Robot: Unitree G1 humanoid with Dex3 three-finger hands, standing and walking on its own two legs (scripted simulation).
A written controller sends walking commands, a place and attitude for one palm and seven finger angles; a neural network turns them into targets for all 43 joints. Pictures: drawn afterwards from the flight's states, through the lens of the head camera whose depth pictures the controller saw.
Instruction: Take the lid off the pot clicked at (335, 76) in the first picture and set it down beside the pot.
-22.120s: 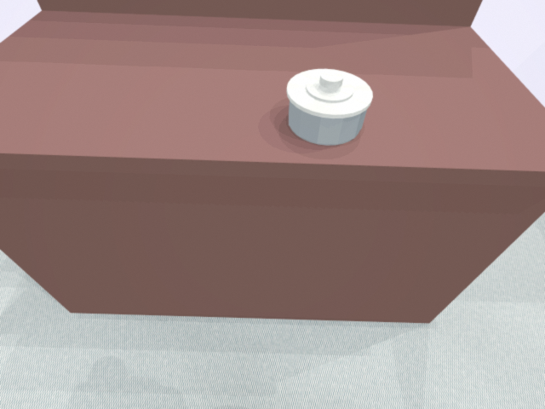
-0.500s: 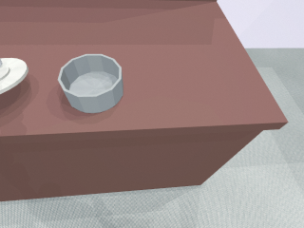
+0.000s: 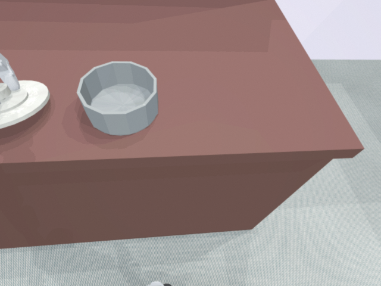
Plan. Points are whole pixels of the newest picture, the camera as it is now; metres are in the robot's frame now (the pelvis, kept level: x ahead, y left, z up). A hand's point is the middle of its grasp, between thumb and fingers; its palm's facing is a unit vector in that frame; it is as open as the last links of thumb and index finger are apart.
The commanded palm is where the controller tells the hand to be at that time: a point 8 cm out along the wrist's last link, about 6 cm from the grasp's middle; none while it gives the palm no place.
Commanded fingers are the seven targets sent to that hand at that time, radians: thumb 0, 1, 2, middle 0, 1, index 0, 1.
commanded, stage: lower the lid onto the table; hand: left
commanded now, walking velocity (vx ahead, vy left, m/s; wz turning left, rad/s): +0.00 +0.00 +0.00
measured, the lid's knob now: out of the picture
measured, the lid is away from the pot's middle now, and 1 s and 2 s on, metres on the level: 0.23 0.25 0.25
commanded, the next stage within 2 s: open the fingers wide in 0.12 s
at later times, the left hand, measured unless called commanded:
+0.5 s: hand out of the picture +0.43 +0.37 +0.14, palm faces -0.39 -0.14 -0.91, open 7.4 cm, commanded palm +0.45 +0.37 +0.21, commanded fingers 0.00 0.40 0.87 -0.80 -1.01 -0.65 -0.96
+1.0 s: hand out of the picture +0.43 +0.37 +0.14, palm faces -0.38 -0.14 -0.91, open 9.9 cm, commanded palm +0.45 +0.37 +0.21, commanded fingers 0.00 -0.09 0.80 -0.42 -0.72 -0.42 -0.72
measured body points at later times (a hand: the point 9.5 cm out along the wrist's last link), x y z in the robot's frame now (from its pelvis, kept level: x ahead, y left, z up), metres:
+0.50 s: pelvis +0.00 +0.00 -0.01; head +0.07 +0.02 +0.44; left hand +0.45 +0.37 +0.19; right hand +0.03 -0.28 -0.12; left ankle +0.04 +0.06 -0.73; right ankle -0.04 -0.15 -0.73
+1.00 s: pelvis -0.01 +0.01 -0.01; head +0.06 +0.04 +0.43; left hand +0.44 +0.38 +0.19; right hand +0.02 -0.27 -0.12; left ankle +0.04 +0.06 -0.73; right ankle -0.04 -0.15 -0.73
